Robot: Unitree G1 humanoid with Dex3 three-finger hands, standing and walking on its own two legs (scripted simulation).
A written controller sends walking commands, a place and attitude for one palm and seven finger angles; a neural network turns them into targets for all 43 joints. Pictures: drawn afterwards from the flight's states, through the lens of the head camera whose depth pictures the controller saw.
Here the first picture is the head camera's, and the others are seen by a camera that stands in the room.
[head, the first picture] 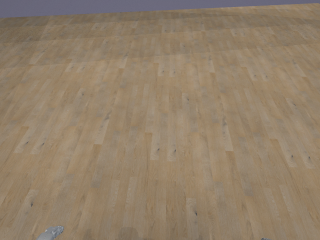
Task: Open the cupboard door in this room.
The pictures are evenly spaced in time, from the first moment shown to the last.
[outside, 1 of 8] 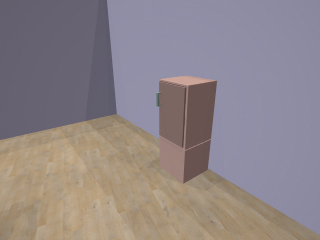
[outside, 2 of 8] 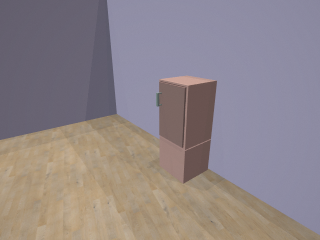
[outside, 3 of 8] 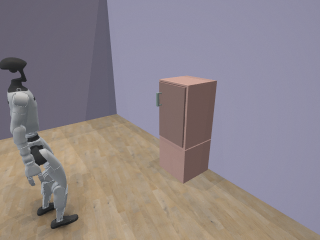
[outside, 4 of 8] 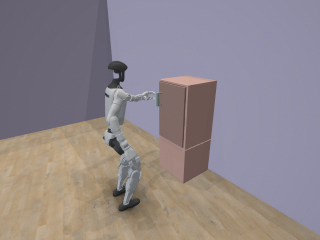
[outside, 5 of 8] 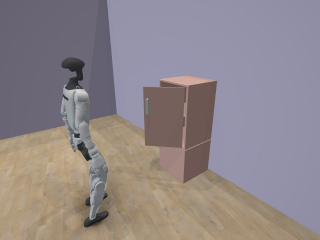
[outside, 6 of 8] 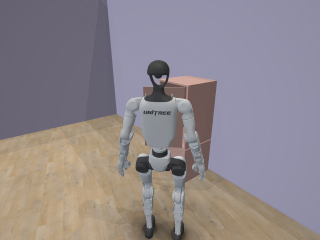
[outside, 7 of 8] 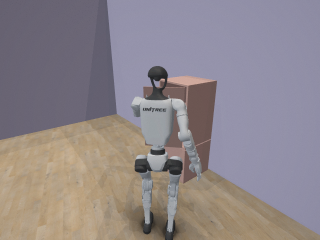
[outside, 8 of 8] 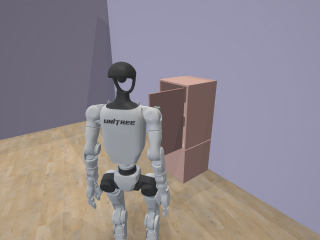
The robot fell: no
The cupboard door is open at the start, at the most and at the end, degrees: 0 90 90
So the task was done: yes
